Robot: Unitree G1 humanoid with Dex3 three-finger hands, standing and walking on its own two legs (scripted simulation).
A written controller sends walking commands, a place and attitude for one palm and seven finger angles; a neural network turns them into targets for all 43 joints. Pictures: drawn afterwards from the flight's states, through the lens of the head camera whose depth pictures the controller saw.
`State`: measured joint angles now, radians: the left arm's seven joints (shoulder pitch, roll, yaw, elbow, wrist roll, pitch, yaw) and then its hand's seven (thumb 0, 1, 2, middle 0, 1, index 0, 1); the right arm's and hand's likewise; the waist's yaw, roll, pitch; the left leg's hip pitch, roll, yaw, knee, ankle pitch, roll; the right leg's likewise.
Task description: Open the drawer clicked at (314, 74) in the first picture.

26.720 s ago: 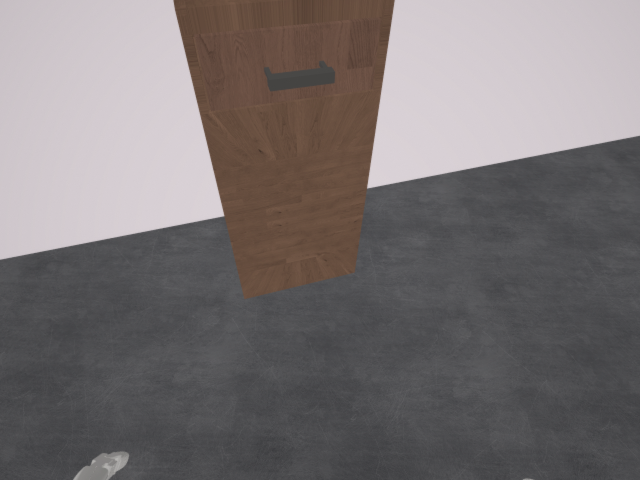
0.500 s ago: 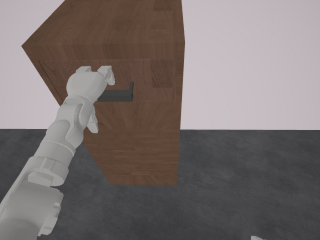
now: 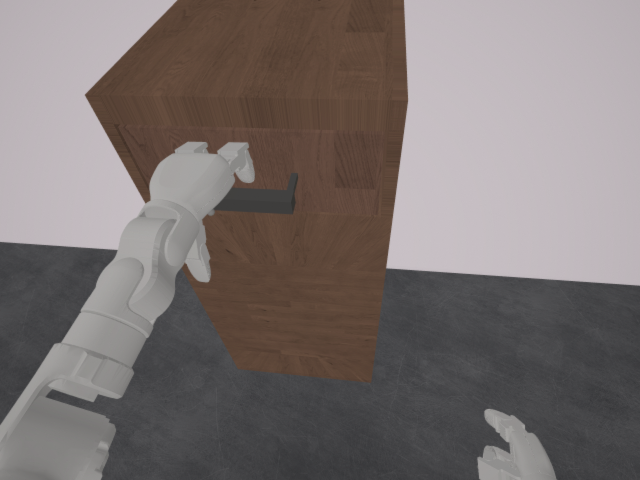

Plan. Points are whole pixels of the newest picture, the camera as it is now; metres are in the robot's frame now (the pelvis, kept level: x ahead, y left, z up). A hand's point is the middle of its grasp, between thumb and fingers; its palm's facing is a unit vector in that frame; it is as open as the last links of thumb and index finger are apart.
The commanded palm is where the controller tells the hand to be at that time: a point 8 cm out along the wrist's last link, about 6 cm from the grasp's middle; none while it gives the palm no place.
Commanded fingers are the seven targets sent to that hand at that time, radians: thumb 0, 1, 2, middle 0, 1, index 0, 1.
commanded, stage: re-aim the fingers above the handle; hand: left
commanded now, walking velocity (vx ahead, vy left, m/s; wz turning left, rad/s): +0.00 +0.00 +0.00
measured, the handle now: (250, 189) +0.49 +0.16 +0.08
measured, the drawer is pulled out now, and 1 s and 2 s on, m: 0.00 0.00 0.00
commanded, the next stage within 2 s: lower the fingers behind the handle in 1.98 s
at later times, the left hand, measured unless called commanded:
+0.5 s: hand (237, 207) +0.40 +0.14 +0.13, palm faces +0.01 -0.06 -1.00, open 13.8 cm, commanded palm +0.39 +0.17 +0.21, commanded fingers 0.00 -0.50 0.30 -0.30 -1.20 -0.30 -1.20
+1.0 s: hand (257, 202) +0.41 +0.12 +0.14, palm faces +0.05 -0.07 -1.00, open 13.8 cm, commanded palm +0.39 +0.18 +0.21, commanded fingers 0.00 -0.50 0.30 -0.30 -1.20 -0.30 -1.20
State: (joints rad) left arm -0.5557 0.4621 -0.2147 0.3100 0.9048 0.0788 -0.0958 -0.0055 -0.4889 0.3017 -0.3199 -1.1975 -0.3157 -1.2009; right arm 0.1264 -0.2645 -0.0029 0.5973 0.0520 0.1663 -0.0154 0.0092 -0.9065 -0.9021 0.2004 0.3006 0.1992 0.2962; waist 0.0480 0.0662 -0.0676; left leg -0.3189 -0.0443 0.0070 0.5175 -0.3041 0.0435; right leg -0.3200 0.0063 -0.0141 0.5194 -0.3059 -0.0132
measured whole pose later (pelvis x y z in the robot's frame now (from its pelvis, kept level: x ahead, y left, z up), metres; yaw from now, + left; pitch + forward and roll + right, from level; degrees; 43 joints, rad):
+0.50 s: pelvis -0.01 -0.01 +0.00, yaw +0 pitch +5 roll +0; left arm -0.62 0.42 -0.24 0.39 0.92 0.07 -0.06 -0.01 -0.49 0.30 -0.32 -1.20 -0.32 -1.20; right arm 0.17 -0.26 0.01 0.64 0.05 0.17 -0.03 0.01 -0.91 -0.90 0.20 0.30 0.20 0.30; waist 0.02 0.07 -0.06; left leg -0.32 -0.04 0.01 0.51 -0.29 0.04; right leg -0.33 0.01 -0.01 0.53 -0.30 -0.02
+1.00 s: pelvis -0.01 -0.01 +0.00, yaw +0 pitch +5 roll +1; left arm -0.64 0.41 -0.24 0.43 0.91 -0.01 -0.01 0.00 -0.49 0.30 -0.32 -1.20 -0.32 -1.20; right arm 0.14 -0.26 0.00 0.64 0.05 0.14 -0.05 0.01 -0.91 -0.90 0.20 0.30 0.20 0.30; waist 0.02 0.07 -0.06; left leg -0.31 -0.03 0.01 0.50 -0.29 0.02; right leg -0.33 0.02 -0.01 0.53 -0.30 -0.03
